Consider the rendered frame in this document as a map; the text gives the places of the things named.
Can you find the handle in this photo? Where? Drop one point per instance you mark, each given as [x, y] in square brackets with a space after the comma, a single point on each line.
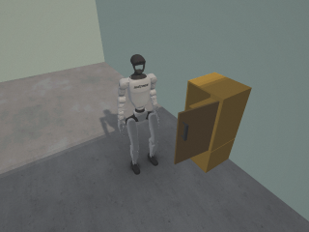
[185, 131]

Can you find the robot right hand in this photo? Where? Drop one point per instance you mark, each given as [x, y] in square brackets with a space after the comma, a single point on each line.
[121, 126]

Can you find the robot left upper arm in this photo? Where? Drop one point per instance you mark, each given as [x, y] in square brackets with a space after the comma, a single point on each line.
[153, 83]

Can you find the left robot shin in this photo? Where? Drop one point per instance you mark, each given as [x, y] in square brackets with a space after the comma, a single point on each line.
[153, 148]

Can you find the left robot forearm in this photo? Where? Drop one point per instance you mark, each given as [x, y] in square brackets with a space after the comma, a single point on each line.
[154, 102]

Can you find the robot right upper arm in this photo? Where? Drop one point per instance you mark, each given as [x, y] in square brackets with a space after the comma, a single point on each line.
[123, 84]

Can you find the right robot forearm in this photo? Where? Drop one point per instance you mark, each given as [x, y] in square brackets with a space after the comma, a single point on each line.
[120, 110]

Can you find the cupboard door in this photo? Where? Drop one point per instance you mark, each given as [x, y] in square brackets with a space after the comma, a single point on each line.
[200, 122]

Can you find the robot left hand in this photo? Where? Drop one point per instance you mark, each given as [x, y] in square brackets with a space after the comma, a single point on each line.
[157, 115]

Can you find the left robot thigh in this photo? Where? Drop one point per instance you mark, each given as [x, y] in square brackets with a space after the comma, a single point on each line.
[154, 128]

